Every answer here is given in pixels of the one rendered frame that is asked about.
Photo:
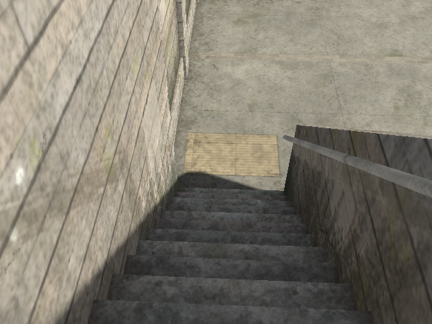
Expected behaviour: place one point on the stairs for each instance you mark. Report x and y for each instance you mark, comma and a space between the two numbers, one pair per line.
228, 256

